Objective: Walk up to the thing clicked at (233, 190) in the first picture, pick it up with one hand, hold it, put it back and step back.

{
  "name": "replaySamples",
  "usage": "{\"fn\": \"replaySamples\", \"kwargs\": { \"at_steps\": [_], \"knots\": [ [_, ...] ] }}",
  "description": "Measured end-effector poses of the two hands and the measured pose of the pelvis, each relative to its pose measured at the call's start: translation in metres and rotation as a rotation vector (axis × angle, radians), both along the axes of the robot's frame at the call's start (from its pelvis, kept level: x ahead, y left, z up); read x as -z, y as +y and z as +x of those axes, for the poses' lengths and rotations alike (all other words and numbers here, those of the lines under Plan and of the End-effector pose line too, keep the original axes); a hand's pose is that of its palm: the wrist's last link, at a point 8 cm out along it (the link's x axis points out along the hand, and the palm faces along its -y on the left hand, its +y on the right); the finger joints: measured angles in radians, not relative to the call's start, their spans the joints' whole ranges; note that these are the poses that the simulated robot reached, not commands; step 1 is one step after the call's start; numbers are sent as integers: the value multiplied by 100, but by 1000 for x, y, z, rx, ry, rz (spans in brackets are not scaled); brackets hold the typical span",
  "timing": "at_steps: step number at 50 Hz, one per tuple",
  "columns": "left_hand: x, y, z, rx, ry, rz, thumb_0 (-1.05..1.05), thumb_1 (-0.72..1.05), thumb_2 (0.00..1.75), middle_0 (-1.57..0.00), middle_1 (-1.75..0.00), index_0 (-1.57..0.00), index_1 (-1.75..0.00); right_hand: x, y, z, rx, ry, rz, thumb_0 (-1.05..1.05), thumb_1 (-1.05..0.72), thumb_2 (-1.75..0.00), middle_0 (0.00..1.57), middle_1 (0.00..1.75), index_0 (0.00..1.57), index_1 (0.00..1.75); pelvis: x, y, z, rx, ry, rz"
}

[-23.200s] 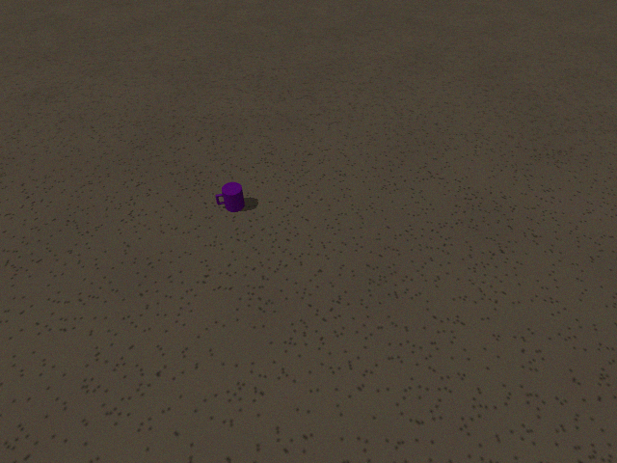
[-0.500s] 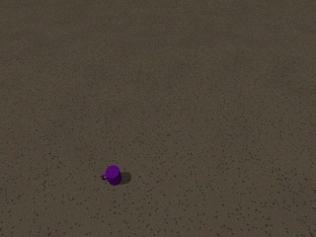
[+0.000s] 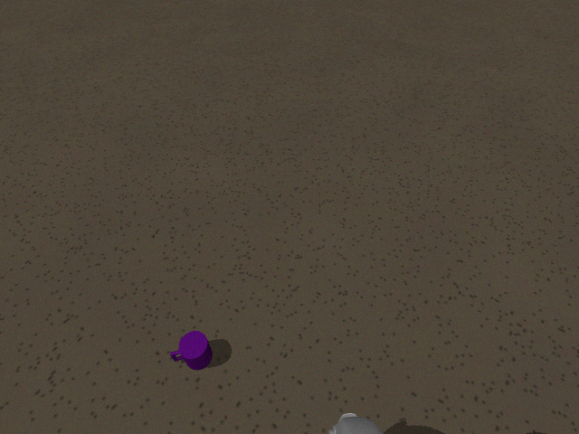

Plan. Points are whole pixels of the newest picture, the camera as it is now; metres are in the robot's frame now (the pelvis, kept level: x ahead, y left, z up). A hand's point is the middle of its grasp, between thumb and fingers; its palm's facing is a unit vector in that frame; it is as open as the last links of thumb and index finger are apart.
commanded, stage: walk up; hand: left
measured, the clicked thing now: (191, 352) +0.50 +0.31 -0.72
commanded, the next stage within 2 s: none
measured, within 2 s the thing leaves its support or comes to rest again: neither
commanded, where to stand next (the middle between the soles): +0.16 -0.02 m, yaw +1 degrees
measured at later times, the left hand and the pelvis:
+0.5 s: hand (141, 399) +0.22 +0.25 -0.17, palm faces +0.00 -0.94 -0.35, open 7.4 cm; pelvis +0.14 -0.01 -0.02, yaw +0 degrees
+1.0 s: hand (131, 430) +0.18 +0.25 -0.15, palm faces -0.01 -0.91 -0.41, open 7.4 cm; pelvis +0.11 -0.02 -0.01, yaw +0 degrees
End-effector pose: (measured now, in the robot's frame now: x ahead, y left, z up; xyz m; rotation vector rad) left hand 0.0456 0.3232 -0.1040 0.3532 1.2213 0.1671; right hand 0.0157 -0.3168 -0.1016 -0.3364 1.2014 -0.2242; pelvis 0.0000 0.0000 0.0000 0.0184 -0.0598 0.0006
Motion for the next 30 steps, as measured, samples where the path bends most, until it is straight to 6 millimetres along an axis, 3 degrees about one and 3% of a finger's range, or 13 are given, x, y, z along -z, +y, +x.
{"fn": "replaySamples", "kwargs": {
  "at_steps": [6, 10, 14, 18, 25, 30],
  "knots": [
    [-4, -23, 80, 27, -92, 54, 1, 91, 89, -20, -30, -20, -30, 31, -22, 52, 12, 14, 28, 0, -90, -90, 20, 30, 21, 30, 17, -22, 53, 1, 4, -22],
    [-14, -40, 114, 10, -168, 46, 1, 91, 89, -20, -30, -20, -30, 30, -21, 95, -24, 10, 46, 1, -90, -90, 20, 30, 20, 30, 10, -30, 78, 4, -1, 8],
    [-19, -49, 130, 9, -155, 36, 1, 90, 89, -20, -30, -20, -30, 21, -21, 138, -40, -42, 49, 0, -90, -90, 20, 30, 20, 30, 3, -30, 100, 12, 7, 5],
    [-9, -48, 143, 23, -114, 32, 1, 90, 89, -20, -30, -20, -30, 16, -19, 168, -43, -61, 27, 0, -90, -90, 20, 30, 20, 30, 4, -26, 117, 17, 18, -16],
    [30, -30, 170, -33, -94, -8, 1, 90, 89, -20, -30, -20, -30, 19, -4, 195, -60, -25, -38, 0, -90, -90, 20, 30, 20, 30, 22, -12, 136, -7, 11, -10],
    [36, -29, 176, -44, -58, -22, 1, 91, 89, -20, -30, -20, -30, 9, 3, 210, -75, -44, -45, 0, -90, -90, 20, 30, 20, 30, 17, -11, 134, -9, 25, -36]
  ]
}}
